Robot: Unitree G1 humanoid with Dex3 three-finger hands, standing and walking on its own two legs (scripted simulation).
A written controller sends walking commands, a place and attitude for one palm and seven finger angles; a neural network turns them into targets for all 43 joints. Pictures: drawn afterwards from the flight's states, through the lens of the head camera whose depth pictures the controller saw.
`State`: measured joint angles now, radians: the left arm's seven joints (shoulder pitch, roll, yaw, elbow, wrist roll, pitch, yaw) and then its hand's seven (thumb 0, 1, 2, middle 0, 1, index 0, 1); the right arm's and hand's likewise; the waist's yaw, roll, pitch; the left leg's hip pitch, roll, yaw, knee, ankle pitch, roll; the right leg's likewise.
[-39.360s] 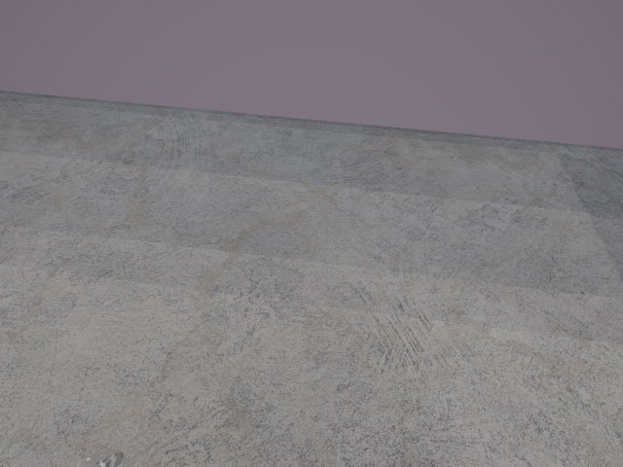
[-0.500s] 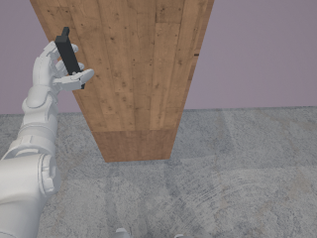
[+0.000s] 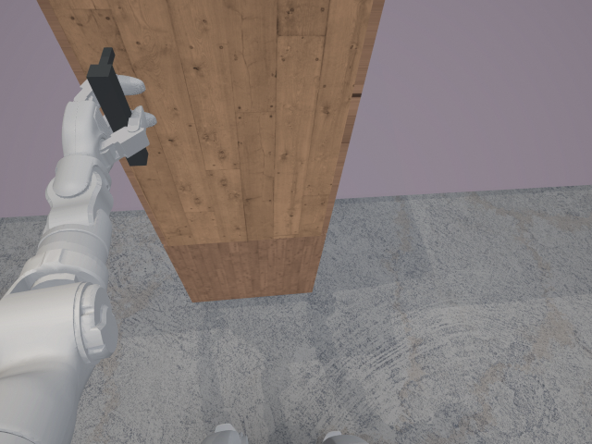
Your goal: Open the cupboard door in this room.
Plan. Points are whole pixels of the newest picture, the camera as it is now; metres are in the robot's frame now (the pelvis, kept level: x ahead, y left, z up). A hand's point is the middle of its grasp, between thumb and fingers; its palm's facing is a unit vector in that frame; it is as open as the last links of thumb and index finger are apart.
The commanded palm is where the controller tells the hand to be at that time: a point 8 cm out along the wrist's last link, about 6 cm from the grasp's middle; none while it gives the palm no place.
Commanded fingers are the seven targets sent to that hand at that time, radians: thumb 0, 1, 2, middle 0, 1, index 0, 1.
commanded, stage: pull the door open along its arc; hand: left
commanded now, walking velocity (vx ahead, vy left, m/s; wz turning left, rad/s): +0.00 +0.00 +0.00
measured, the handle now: (124, 110) +0.55 +0.20 +0.12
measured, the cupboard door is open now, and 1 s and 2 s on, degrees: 0 46 42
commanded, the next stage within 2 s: open thumb and fingers to let go in 0.92 s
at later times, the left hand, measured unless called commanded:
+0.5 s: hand (168, 201) +0.39 +0.12 +0.13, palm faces +0.32 -0.94 +0.09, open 6.0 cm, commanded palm +0.32 +0.16 +0.12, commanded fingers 0.00 0.90 0.90 -0.40 -1.35 -0.40 -1.35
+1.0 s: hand (259, 280) +0.28 +0.02 +0.13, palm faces +0.30 -0.95 -0.02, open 6.2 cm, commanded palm +0.24 +0.07 +0.12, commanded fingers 0.00 0.90 0.90 -0.40 -1.35 -0.40 -1.35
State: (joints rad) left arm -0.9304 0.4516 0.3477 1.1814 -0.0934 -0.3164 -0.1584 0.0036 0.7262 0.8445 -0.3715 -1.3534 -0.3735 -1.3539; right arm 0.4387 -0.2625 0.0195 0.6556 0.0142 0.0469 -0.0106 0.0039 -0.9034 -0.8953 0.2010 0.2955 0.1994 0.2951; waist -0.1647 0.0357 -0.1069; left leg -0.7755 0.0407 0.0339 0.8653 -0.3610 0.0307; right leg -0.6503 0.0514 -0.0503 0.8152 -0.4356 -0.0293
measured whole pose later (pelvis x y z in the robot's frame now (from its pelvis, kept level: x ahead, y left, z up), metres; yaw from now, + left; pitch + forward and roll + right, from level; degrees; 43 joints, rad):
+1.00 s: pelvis +0.01 -0.04 +0.02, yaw +4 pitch +0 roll +1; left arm 0.16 -0.06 -0.31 -0.11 0.03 0.05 0.52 -0.01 0.67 0.71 -0.34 -1.34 -0.35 -1.35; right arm 0.19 -0.18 0.02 0.57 -0.02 0.11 0.02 0.01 -0.90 -0.90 0.20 0.30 0.20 0.29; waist -0.03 0.06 -0.08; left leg -0.38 0.02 -0.02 0.69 -0.32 -0.03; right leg -0.25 0.04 -0.10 0.69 -0.44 -0.08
